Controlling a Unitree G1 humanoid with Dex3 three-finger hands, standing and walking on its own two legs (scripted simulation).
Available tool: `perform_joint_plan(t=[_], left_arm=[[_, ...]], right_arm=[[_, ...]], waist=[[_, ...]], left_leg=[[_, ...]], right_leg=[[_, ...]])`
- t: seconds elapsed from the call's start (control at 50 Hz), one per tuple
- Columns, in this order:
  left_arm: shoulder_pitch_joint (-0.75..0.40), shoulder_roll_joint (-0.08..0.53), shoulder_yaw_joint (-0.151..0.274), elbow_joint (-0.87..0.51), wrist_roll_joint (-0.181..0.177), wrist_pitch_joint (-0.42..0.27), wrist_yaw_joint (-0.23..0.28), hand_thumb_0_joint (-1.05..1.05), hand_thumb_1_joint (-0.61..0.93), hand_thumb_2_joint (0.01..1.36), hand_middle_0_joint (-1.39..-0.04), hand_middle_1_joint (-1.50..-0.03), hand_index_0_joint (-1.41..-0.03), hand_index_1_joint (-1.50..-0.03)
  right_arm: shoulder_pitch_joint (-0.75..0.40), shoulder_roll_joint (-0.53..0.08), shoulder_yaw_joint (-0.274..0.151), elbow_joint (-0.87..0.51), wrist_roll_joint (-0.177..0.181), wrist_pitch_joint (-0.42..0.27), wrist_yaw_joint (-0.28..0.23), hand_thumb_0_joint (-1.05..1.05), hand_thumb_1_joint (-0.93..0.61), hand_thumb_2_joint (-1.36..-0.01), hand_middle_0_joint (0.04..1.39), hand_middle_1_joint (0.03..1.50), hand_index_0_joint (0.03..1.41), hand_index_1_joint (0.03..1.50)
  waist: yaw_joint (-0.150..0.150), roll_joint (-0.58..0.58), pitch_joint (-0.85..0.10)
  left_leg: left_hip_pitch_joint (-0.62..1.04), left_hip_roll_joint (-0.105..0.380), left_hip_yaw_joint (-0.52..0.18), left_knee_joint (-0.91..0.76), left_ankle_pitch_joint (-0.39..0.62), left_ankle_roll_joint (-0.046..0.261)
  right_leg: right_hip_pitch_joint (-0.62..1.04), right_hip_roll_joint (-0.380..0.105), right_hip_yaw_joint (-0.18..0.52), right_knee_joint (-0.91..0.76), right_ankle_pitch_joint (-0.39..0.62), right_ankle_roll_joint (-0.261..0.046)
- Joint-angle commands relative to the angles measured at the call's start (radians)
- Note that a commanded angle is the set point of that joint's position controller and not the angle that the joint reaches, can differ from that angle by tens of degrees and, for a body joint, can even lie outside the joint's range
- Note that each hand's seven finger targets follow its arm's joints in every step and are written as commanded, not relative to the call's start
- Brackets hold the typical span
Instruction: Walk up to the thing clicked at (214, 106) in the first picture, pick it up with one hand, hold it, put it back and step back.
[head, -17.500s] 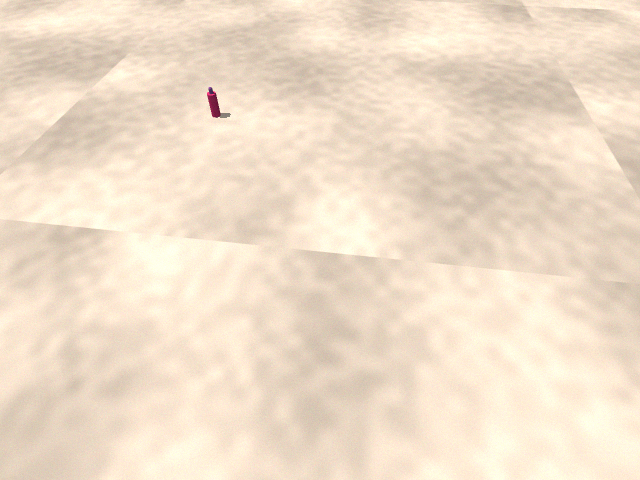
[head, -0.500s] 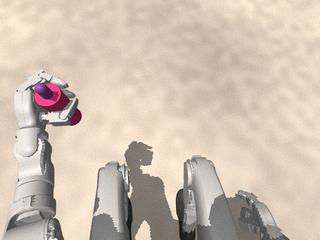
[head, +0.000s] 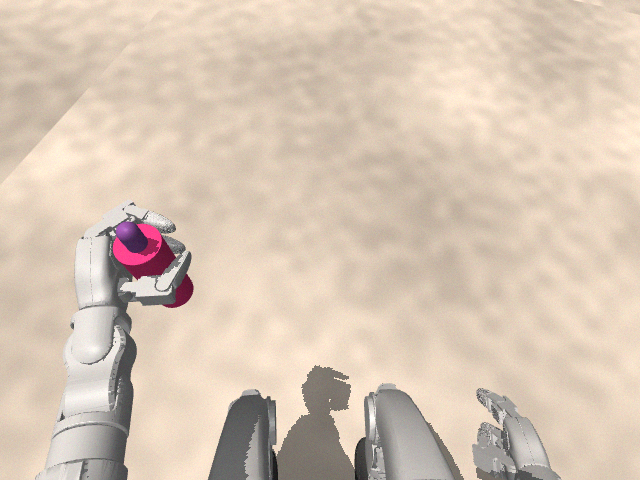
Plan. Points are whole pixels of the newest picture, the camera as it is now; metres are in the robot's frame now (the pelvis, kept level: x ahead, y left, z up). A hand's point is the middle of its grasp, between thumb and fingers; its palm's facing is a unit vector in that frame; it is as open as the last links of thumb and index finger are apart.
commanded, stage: lift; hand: left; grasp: from the side
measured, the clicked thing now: (153, 264) +0.37 +0.21 +0.02
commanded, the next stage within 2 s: hold in 1.00 s
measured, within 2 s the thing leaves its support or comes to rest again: neither
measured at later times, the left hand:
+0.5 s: hand (149, 222) +0.37 +0.18 +0.11, palm faces +0.13 -0.99 -0.04, open 7.0 cm
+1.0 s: hand (154, 201) +0.38 +0.17 +0.14, palm faces +0.13 -0.99 -0.03, open 7.0 cm
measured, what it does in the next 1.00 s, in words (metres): rises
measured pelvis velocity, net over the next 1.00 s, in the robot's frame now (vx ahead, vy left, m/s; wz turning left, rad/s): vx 0.04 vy -0.01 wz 0.01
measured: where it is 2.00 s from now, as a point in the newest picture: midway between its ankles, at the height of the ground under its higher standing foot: outside the picture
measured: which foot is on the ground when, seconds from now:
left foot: down 0.00-1.00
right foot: down 0.00-1.00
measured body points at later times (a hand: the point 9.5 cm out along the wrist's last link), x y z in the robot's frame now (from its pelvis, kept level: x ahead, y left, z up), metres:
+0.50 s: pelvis +0.03 +0.00 +0.08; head +0.11 +0.02 +0.52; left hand +0.36 +0.24 +0.12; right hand +0.16 -0.24 -0.04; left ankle +0.05 +0.12 -0.58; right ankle +0.06 -0.13 -0.58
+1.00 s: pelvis +0.04 -0.01 +0.11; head +0.10 +0.00 +0.55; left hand +0.37 +0.22 +0.15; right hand +0.17 -0.25 -0.01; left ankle +0.05 +0.12 -0.58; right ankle +0.06 -0.13 -0.58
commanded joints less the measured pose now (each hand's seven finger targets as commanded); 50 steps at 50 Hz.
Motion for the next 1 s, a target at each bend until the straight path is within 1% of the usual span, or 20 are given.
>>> perform_joint_plan(t=[0.0, 0.06, 0.08, 0.16, 0.18, 0.22, 0.32, 0.34, 0.44, 0.5, 0.54, 0.58, 0.66, 0.7, 0.74, 0.82, 0.86, 0.92, 0.96, 0.98], left_arm=[[-0.239, 0.132, 0.033, -0.225, -0.017, -0.088, -0.008, 0.000, 0.324, 1.246, -1.307, -1.407, -1.333, -1.395], [-0.248, 0.129, 0.025, -0.220, -0.012, -0.102, -0.011, 0.000, 0.334, 1.224, -1.293, -1.381, -1.316, -1.370], [-0.298, 0.145, 0.025, -0.298, -0.014, -0.116, -0.007, 0.000, 0.343, 1.217, -1.288, -1.372, -1.310, -1.361], [-0.221, 0.110, 0.025, -0.225, -0.021, -0.123, 0.000, 0.000, 0.312, 1.240, -1.309, -1.391, -1.325, -1.388], [-0.248, 0.098, -0.001, -0.272, -0.020, -0.131, -0.001, 0.000, 0.327, 1.228, -1.307, -1.381, -1.325, -1.375], [-0.208, 0.121, 0.020, -0.250, -0.011, -0.128, 0.005, 0.000, 0.322, 1.229, -1.317, -1.387, -1.333, -1.383], [-0.241, 0.077, -0.022, -0.256, -0.011, -0.129, 0.007, 0.000, 0.334, 1.244, -1.312, -1.393, -1.328, -1.389], [-0.244, 0.103, 0.002, -0.265, -0.010, -0.129, 0.011, 0.000, 0.346, 1.243, -1.310, -1.392, -1.327, -1.387], [-0.219, 0.090, 0.005, -0.231, -0.011, -0.126, 0.013, 0.000, 0.327, 1.252, -1.302, -1.396, -1.320, -1.391], [-0.173, 0.061, -0.018, -0.176, 0.002, -0.119, 0.016, 0.000, 0.354, 1.248, -1.295, -1.388, -1.313, -1.382], [-0.262, 0.081, -0.018, -0.285, 0.003, -0.139, 0.021, 0.000, 0.362, 1.260, -1.287, -1.387, -1.303, -1.384], [-0.195, 0.069, -0.011, -0.191, 0.001, -0.128, 0.019, 0.000, 0.372, 1.263, -1.297, -1.391, -1.313, -1.387], [-0.246, 0.082, -0.013, -0.247, -0.002, -0.143, 0.017, 0.000, 0.359, 1.255, -1.282, -1.386, -1.299, -1.382], [-0.176, 0.046, -0.029, -0.160, 0.000, -0.131, 0.011, 0.000, 0.364, 1.252, -1.279, -1.380, -1.296, -1.375], [-0.256, 0.071, -0.018, -0.242, -0.006, -0.148, 0.014, 0.000, 0.357, 1.260, -1.282, -1.388, -1.297, -1.386], [-0.196, 0.042, -0.030, -0.165, -0.013, -0.143, 0.003, 0.000, 0.361, 1.256, -1.276, -1.379, -1.290, -1.377], [-0.244, 0.084, -0.006, -0.214, -0.009, -0.152, 0.009, 0.000, 0.373, 1.265, -1.283, -1.386, -1.297, -1.384], [-0.251, 0.080, -0.010, -0.224, -0.009, -0.156, 0.008, 0.000, 0.346, 1.257, -1.282, -1.381, -1.294, -1.381], [-0.181, 0.031, -0.027, -0.133, -0.012, -0.149, 0.004, 0.000, 0.397, 1.256, -1.278, -1.375, -1.291, -1.374], [-0.228, 0.064, -0.016, -0.194, -0.011, -0.158, 0.005, 0.000, 0.383, 1.258, -1.283, -1.382, -1.296, -1.380]], right_arm=[[0.048, -0.151, -0.063, -0.100, 0.003, -0.042, -0.007, 0.000, -0.901, -0.895, 0.200, 0.300, 0.200, 0.300], [0.054, -0.142, -0.059, -0.084, -0.001, -0.046, -0.001, 0.000, -0.904, -0.895, 0.200, 0.299, 0.200, 0.299], [0.048, -0.149, -0.064, -0.097, -0.004, -0.045, -0.001, 0.000, -0.904, -0.896, 0.200, 0.300, 0.200, 0.300], [0.053, -0.133, -0.051, -0.083, -0.005, -0.050, 0.000, 0.000, -0.912, -0.898, 0.200, 0.299, 0.200, 0.299], [0.063, -0.139, -0.056, -0.089, -0.010, -0.051, 0.001, 0.000, -0.911, -0.897, 0.200, 0.299, 0.200, 0.299], [0.064, -0.146, -0.060, -0.090, -0.012, -0.050, -0.003, 0.000, -0.915, -0.898, 0.200, 0.299, 0.200, 0.299], [0.068, -0.139, -0.059, -0.087, -0.018, -0.043, -0.001, 0.000, -0.907, -0.897, 0.200, 0.299, 0.200, 0.299], [0.066, -0.141, -0.059, -0.096, -0.016, -0.044, -0.003, 0.000, -0.908, -0.897, 0.200, 0.299, 0.200, 0.299], [0.062, -0.125, -0.053, -0.097, -0.017, -0.037, -0.006, 0.000, -0.906, -0.897, 0.200, 0.300, 0.200, 0.300], [0.083, -0.116, -0.051, -0.078, -0.022, -0.029, 0.000, 0.000, -0.905, -0.896, 0.200, 0.299, 0.200, 0.299], [0.067, -0.129, -0.060, -0.093, -0.024, -0.030, 0.000, 0.000, -0.902, -0.896, 0.200, 0.299, 0.200, 0.299], [0.089, -0.126, -0.058, -0.073, -0.024, -0.026, -0.002, 0.000, -0.903, -0.897, 0.200, 0.299, 0.200, 0.299], [0.079, -0.121, -0.056, -0.082, -0.027, -0.022, -0.002, 0.000, -0.906, -0.897, 0.200, 0.299, 0.200, 0.299], [0.084, -0.115, -0.052, -0.074, -0.028, -0.018, 0.002, 0.000, -0.900, -0.896, 0.200, 0.300, 0.200, 0.300], [0.077, -0.118, -0.054, -0.075, -0.028, -0.018, 0.002, 0.000, -0.905, -0.898, 0.200, 0.300, 0.200, 0.300], [0.069, -0.115, -0.049, -0.077, -0.028, -0.014, 0.005, 0.000, -0.903, -0.898, 0.200, 0.300, 0.200, 0.300], [0.075, -0.119, -0.053, -0.072, -0.027, -0.012, 0.001, 0.000, -0.903, -0.898, 0.200, 0.300, 0.200, 0.300], [0.065, -0.116, -0.051, -0.075, -0.027, -0.013, 0.001, 0.000, -0.907, -0.899, 0.200, 0.300, 0.200, 0.300], [0.065, -0.112, -0.049, -0.076, -0.027, -0.011, 0.002, 0.000, -0.904, -0.898, 0.200, 0.300, 0.200, 0.300], [0.059, -0.118, -0.054, -0.076, -0.027, -0.012, 0.005, 0.000, -0.907, -0.899, 0.200, 0.300, 0.200, 0.300]], waist=[[-0.004, 0.074, -0.360], [-0.002, 0.089, -0.339], [0.001, 0.114, -0.361], [0.003, 0.060, -0.320], [-0.007, 0.076, -0.357], [0.011, 0.077, -0.349], [-0.003, 0.075, -0.306], [0.008, 0.064, -0.316], [0.010, 0.012, -0.271], [0.005, 0.024, -0.234], [0.012, 0.076, -0.275], [0.004, 0.034, -0.258], [0.011, 0.050, -0.265], [0.002, 0.016, -0.220], [0.009, 0.052, -0.239], [0.005, 0.026, -0.200], [0.012, 0.028, -0.227], [0.012, 0.040, -0.205], [0.007, -0.004, -0.185], [0.014, 0.026, -0.197]], left_leg=[[0.384, -0.028, -0.021, -0.305, 0.208, 0.013], [0.437, -0.024, -0.024, -0.357, 0.200, 0.009], [0.463, -0.025, -0.024, -0.372, 0.204, 0.006], [0.484, -0.027, -0.020, -0.414, 0.219, 0.009], [0.519, -0.026, -0.021, -0.421, 0.254, 0.007], [0.559, -0.026, -0.017, -0.446, 0.286, 0.005], [0.606, -0.025, -0.013, -0.494, 0.308, 0.002], [0.616, -0.026, -0.009, -0.498, 0.322, 0.004], [0.598, -0.035, 0.014, -0.530, 0.343, 0.014], [0.638, -0.032, 0.010, -0.562, 0.360, 0.008], [0.699, -0.028, 0.003, -0.581, 0.372, 0.000], [0.700, -0.027, 0.002, -0.590, 0.393, 0.001], [0.725, -0.031, 0.013, -0.607, 0.431, 0.003], [0.713, -0.029, 0.010, -0.622, 0.406, 0.004], [0.738, -0.031, 0.017, -0.630, 0.408, 0.003], [0.742, -0.032, 0.015, -0.651, 0.415, 0.003], [0.746, -0.035, 0.025, -0.652, 0.420, 0.007], [0.756, -0.038, 0.035, -0.661, 0.409, 0.008], [0.753, -0.036, 0.027, -0.671, 0.408, 0.007], [0.764, -0.037, 0.033, -0.672, 0.415, 0.006]], right_leg=[[0.289, 0.031, 0.015, -0.267, 0.220, -0.036], [0.309, 0.031, 0.015, -0.303, 0.213, -0.036], [0.328, 0.030, 0.014, -0.314, 0.215, -0.036], [0.385, 0.032, 0.013, -0.360, 0.236, -0.032], [0.412, 0.033, 0.011, -0.363, 0.266, -0.034], [0.444, 0.032, 0.008, -0.383, 0.291, -0.034], [0.479, 0.040, 0.001, -0.431, 0.306, -0.035], [0.510, 0.040, 0.003, -0.440, 0.321, -0.033], [0.622, 0.036, 0.018, -0.503, 0.364, -0.022], [0.616, 0.041, 0.012, -0.517, 0.370, -0.027], [0.608, 0.040, 0.006, -0.518, 0.367, -0.032], [0.638, 0.043, 0.002, -0.533, 0.386, -0.032], [0.691, 0.041, 0.009, -0.555, 0.427, -0.028], [0.689, 0.043, 0.008, -0.569, 0.409, -0.027], [0.704, 0.039, 0.014, -0.582, 0.413, -0.027], [0.724, 0.043, 0.010, -0.598, 0.419, -0.027], [0.758, 0.038, 0.017, -0.612, 0.436, -0.022], [0.761, 0.034, 0.026, -0.629, 0.436, -0.019], [0.769, 0.039, 0.017, -0.632, 0.429, -0.020], [0.775, 0.037, 0.020, -0.634, 0.438, -0.021]])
